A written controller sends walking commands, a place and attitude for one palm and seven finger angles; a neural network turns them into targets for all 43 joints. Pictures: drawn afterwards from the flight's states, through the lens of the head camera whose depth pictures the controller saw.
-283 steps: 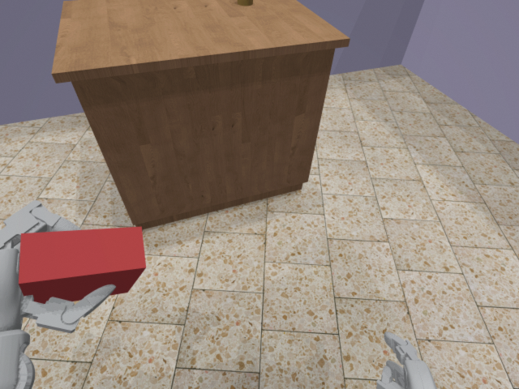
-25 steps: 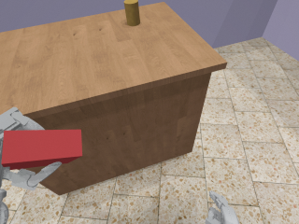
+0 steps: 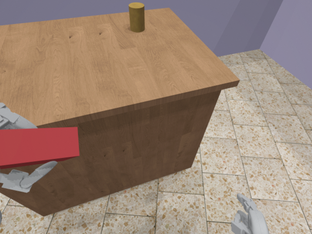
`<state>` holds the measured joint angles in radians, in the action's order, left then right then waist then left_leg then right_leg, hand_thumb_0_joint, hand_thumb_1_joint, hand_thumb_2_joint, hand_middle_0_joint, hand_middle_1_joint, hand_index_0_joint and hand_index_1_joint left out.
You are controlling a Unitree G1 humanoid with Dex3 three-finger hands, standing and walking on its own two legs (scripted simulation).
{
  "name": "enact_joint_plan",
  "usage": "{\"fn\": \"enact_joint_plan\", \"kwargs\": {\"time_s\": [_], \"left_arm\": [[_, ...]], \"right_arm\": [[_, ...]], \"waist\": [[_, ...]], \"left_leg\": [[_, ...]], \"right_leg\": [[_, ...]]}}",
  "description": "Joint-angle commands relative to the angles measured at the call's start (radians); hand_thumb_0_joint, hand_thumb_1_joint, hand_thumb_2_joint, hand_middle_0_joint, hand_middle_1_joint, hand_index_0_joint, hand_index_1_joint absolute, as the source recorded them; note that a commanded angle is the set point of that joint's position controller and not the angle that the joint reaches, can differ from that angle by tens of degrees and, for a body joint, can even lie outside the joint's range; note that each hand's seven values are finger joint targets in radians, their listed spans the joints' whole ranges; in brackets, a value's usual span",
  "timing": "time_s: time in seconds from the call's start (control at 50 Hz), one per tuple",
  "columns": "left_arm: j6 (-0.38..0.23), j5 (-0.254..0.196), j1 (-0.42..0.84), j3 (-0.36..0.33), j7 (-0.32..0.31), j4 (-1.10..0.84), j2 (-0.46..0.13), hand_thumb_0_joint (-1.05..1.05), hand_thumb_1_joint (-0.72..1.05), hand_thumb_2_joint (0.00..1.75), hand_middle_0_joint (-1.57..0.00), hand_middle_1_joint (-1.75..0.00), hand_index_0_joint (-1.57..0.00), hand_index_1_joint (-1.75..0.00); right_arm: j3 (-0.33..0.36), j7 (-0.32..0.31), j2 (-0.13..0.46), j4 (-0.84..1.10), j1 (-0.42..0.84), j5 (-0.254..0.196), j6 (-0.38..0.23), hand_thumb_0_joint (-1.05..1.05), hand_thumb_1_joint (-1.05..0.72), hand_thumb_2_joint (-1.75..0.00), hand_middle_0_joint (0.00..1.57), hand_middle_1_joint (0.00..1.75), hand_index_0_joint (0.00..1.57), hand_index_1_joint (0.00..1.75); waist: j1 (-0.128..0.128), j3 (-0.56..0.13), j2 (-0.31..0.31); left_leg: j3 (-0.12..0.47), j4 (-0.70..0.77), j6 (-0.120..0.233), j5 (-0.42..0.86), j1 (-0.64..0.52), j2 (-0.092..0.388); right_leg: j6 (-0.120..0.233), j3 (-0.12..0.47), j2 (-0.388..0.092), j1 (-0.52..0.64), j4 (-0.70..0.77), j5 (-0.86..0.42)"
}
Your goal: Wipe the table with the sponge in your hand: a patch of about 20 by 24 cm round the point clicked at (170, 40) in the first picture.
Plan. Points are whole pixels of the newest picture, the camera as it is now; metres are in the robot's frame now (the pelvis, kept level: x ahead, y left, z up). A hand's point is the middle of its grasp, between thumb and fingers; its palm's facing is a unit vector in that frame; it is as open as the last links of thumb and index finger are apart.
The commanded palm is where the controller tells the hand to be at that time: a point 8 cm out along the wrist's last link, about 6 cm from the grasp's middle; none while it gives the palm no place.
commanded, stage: take the last steps up to it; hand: left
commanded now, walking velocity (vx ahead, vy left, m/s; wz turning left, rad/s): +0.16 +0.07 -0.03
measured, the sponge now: (46, 148) +0.23 +0.21 +0.18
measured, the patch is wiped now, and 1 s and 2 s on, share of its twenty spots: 0.00 0.00 0.00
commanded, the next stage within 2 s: come to a stop and stand still in 0.34 s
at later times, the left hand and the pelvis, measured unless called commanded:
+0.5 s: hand (57, 142) +0.24 +0.20 +0.18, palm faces +0.37 -0.78 -0.50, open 9.4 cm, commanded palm +0.17 +0.25 +0.19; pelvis +0.02 -0.03 +0.02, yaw +1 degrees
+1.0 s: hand (32, 170) +0.18 +0.22 +0.18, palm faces +0.42 -0.81 -0.41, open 9.4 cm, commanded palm +0.13 +0.26 +0.19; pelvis -0.03 -0.02 +0.01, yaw +1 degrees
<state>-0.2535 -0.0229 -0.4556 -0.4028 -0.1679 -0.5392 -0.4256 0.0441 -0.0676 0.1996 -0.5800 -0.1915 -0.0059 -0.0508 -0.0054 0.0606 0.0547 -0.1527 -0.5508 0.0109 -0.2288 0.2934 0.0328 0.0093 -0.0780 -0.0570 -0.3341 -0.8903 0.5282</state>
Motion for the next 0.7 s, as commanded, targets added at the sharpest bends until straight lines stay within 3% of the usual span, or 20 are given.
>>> {"fn": "enact_joint_plan", "kwargs": {"time_s": [0.0,0.04,0.08,0.12,0.18,0.2,0.22,0.24,0.26,0.3,0.34,0.36,0.42,0.46,0.52,0.6,0.62,0.64,0.66,0.68], "left_arm": [[-0.037,0.006,0.084,-0.050,-0.002,-0.178,-0.102,0.00,0.10,1.30,-1.20,-1.60,-1.20,-1.60],[-0.036,0.007,0.080,-0.038,0.004,-0.224,-0.095,0.00,0.10,1.30,-1.20,-1.60,-1.20,-1.60],[-0.027,0.001,0.060,-0.023,0.004,-0.237,-0.077,0.00,0.10,1.30,-1.20,-1.60,-1.20,-1.60],[-0.020,0.000,0.072,-0.055,-0.005,-0.253,-0.114,0.00,0.10,1.30,-1.20,-1.60,-1.20,-1.60],[-0.007,0.005,0.077,-0.066,-0.015,-0.197,-0.107,0.00,0.10,1.30,-1.20,-1.60,-1.20,-1.60],[-0.005,0.010,0.089,-0.069,-0.017,-0.178,-0.113,0.00,0.10,1.30,-1.20,-1.60,-1.20,-1.60],[0.000,0.011,0.087,-0.088,-0.017,-0.163,-0.146,0.00,0.10,1.30,-1.20,-1.60,-1.20,-1.60],[0.011,-0.009,0.116,-0.099,-0.021,-0.150,-0.161,0.00,0.10,1.30,-1.20,-1.60,-1.20,-1.60],[0.007,-0.015,0.135,-0.089,-0.013,-0.141,-0.142,0.00,0.10,1.30,-1.20,-1.60,-1.20,-1.60],[-0.007,-0.011,0.068,-0.112,-0.010,-0.116,-0.141,0.00,0.10,1.30,-1.20,-1.60,-1.20,-1.60],[-0.022,-0.004,0.014,-0.109,-0.007,-0.079,-0.127,0.00,0.10,1.30,-1.20,-1.60,-1.20,-1.60],[-0.028,-0.003,0.005,-0.100,-0.005,-0.083,-0.115,0.00,0.10,1.30,-1.20,-1.60,-1.20,-1.60],[-0.038,-0.006,-0.023,-0.087,-0.009,-0.117,-0.104,0.00,0.10,1.30,-1.20,-1.60,-1.20,-1.60],[-0.034,-0.009,-0.065,-0.099,-0.016,-0.143,-0.117,0.00,0.10,1.30,-1.20,-1.60,-1.20,-1.60],[-0.024,-0.013,-0.070,-0.118,-0.026,-0.232,-0.140,0.00,0.10,1.30,-1.20,-1.60,-1.20,-1.60],[-0.007,-0.014,-0.040,-0.108,-0.029,-0.275,-0.132,0.00,0.10,1.30,-1.20,-1.60,-1.20,-1.60],[-0.010,-0.018,-0.010,-0.098,-0.028,-0.314,-0.134,0.00,0.10,1.30,-1.20,-1.60,-1.20,-1.60],[-0.013,-0.014,-0.023,-0.105,-0.031,-0.301,-0.138,0.00,0.10,1.30,-1.20,-1.60,-1.20,-1.60],[-0.017,-0.010,-0.033,-0.090,-0.027,-0.288,-0.128,0.00,0.10,1.30,-1.20,-1.60,-1.20,-1.60],[-0.015,-0.007,-0.052,-0.077,-0.020,-0.223,-0.113,0.00,0.10,1.30,-1.20,-1.60,-1.20,-1.60]], "right_arm": [[0.015,0.008,0.121,0.117,0.044,-0.006,-0.064,0.00,-0.90,-0.90,0.20,0.30,0.20,0.30],[0.009,0.009,0.118,0.115,0.056,-0.006,-0.075,0.00,-0.90,-0.90,0.20,0.30,0.20,0.30],[0.000,0.013,0.115,0.119,0.051,-0.005,-0.087,0.00,-0.90,-0.90,0.20,0.30,0.20,0.30],[-0.008,0.005,0.112,0.119,0.060,-0.002,-0.095,0.00,-0.90,-0.90,0.20,0.30,0.20,0.30],[-0.012,-0.002,0.103,0.109,0.062,-0.001,-0.088,0.00,-0.90,-0.90,0.20,0.30,0.20,0.30],[-0.010,-0.002,0.092,0.107,0.052,0.000,-0.081,0.00,-0.90,-0.90,0.20,0.30,0.20,0.30],[-0.014,-0.001,0.068,0.117,0.053,0.000,-0.068,0.00,-0.90,-0.90,0.20,0.30,0.20,0.30],[-0.024,0.000,0.068,0.126,0.099,0.002,-0.072,0.00,-0.90,-0.90,0.20,0.30,0.20,0.30],[-0.006,0.006,0.096,0.103,0.082,0.002,-0.075,0.00,-0.90,-0.90,0.20,0.30,0.20,0.30],[-0.028,0.010,0.069,0.089,0.086,0.004,-0.059,0.00,-0.90,-0.90,0.20,0.30,0.20,0.30],[-0.034,0.007,0.064,0.087,0.096,0.006,-0.039,0.00,-0.90,-0.90,0.20,0.30,0.20,0.30],[-0.028,0.008,0.073,0.090,0.093,0.007,-0.034,0.00,-0.90,-0.90,0.20,0.30,0.20,0.30],[-0.016,0.009,0.080,0.113,0.095,0.007,-0.032,0.00,-0.90,-0.90,0.20,0.30,0.20,0.30],[-0.012,0.011,0.084,0.134,0.094,0.009,-0.036,0.00,-0.90,-0.90,0.20,0.30,0.20,0.30],[0.000,0.010,0.092,0.162,0.092,0.005,-0.036,0.00,-0.90,-0.90,0.20,0.30,0.20,0.30],[0.010,-0.002,0.103,0.171,0.055,0.004,-0.019,0.00,-0.90,-0.90,0.20,0.30,0.20,0.30],[0.019,-0.008,0.117,0.175,0.057,0.000,-0.019,0.00,-0.90,-0.90,0.20,0.30,0.20,0.30],[0.019,-0.010,0.130,0.175,0.053,-0.001,-0.021,0.00,-0.90,-0.90,0.20,0.30,0.20,0.30],[0.023,-0.004,0.134,0.176,0.046,-0.005,-0.026,0.00,-0.90,-0.90,0.20,0.30,0.20,0.30],[0.023,0.006,0.133,0.174,0.037,-0.008,-0.034,0.00,-0.90,-0.90,0.20,0.30,0.20,0.30]], "waist": [[0.014,-0.102,-0.267],[0.000,-0.116,-0.265],[0.002,-0.117,-0.275],[0.001,-0.127,-0.274],[-0.010,-0.152,-0.207],[-0.001,-0.141,-0.093],[0.006,-0.138,0.121],[-0.016,-0.104,0.232],[-0.001,-0.103,0.188],[0.004,-0.114,0.051],[0.004,-0.141,0.047],[0.006,-0.158,0.068],[0.001,-0.190,0.076],[-0.022,-0.199,0.080],[-0.026,-0.226,0.092],[0.002,-0.245,0.029],[0.005,-0.242,-0.050],[-0.007,-0.241,-0.168],[-0.017,-0.232,-0.251],[-0.016,-0.192,-0.256]], "left_leg": [[0.331,0.268,0.194,0.124,-0.122,0.300],[0.227,0.257,0.165,0.126,-0.077,0.252],[0.200,0.276,0.151,0.073,-0.030,0.237],[0.184,0.267,0.140,-0.006,-0.022,0.239],[0.141,0.132,0.083,-0.143,0.032,0.197],[0.097,0.009,0.048,-0.200,0.083,0.137],[0.028,-0.202,0.003,-0.269,0.182,0.038],[0.062,-0.417,-0.022,-0.319,0.305,-0.010],[0.148,-0.550,-0.033,-0.242,0.307,0.009],[0.167,-0.601,-0.052,-0.174,0.338,0.036],[0.129,-0.517,-0.055,-0.142,0.314,0.033],[0.113,-0.459,-0.052,-0.128,0.290,0.029],[0.057,-0.282,-0.045,-0.098,0.224,0.017],[0.033,-0.189,-0.041,-0.098,0.190,0.001],[0.035,-0.084,-0.038,-0.099,0.137,-0.004],[0.048,0.115,-0.034,0.121,-0.095,0.000],[0.084,0.157,-0.020,0.250,-0.170,0.061],[0.200,0.158,0.026,0.448,-0.224,0.170],[0.279,0.159,0.074,0.606,-0.261,0.261],[0.298,0.191,0.097,0.604,-0.227,0.294]], "right_leg": [[-0.032,0.030,-0.028,-0.204,-0.203,-0.048],[-0.039,-0.007,-0.024,-0.124,-0.098,-0.092],[-0.042,-0.039,-0.004,-0.041,0.016,-0.100],[-0.046,-0.067,0.013,0.026,0.132,-0.098],[-0.038,-0.076,0.018,0.184,0.399,-0.180],[-0.005,0.030,-0.050,0.208,0.500,-0.189],[0.078,0.343,-0.233,0.216,0.602,-0.193],[0.156,0.541,-0.380,0.235,0.658,-0.275],[0.160,0.507,-0.377,0.211,0.661,-0.336],[0.160,0.366,-0.330,0.257,0.590,-0.580],[0.118,0.188,-0.271,0.302,0.528,-0.836],[0.109,0.151,-0.259,0.315,0.515,-0.895],[0.104,0.106,-0.246,0.359,0.504,-0.920],[0.104,0.114,-0.239,0.372,0.491,-0.966],[0.104,0.126,-0.257,0.399,0.458,-1.026],[0.048,0.096,-0.193,0.283,0.393,-0.842],[0.021,0.077,-0.154,0.234,0.343,-0.733],[-0.014,0.042,-0.077,0.142,0.288,-0.527],[-0.029,0.028,-0.030,0.047,0.244,-0.184],[-0.025,0.031,0.001,0.002,0.170,-0.007]]}}
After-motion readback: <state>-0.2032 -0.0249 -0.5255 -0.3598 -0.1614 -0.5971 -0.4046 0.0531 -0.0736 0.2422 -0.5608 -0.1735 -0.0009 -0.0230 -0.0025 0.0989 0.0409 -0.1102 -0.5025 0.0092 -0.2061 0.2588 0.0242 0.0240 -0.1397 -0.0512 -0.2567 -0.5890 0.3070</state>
